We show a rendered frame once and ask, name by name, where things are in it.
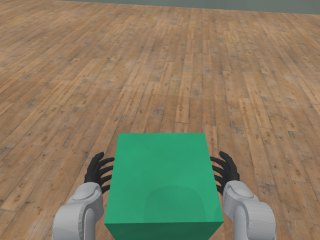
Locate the right robot forearm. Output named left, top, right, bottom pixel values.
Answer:
left=222, top=180, right=277, bottom=240

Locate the left robot forearm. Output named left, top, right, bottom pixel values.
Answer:
left=51, top=182, right=104, bottom=240

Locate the robot left hand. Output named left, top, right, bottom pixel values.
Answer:
left=84, top=152, right=115, bottom=194

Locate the carton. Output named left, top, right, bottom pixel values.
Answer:
left=104, top=133, right=224, bottom=240

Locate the robot right hand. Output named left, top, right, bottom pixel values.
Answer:
left=210, top=151, right=240, bottom=197

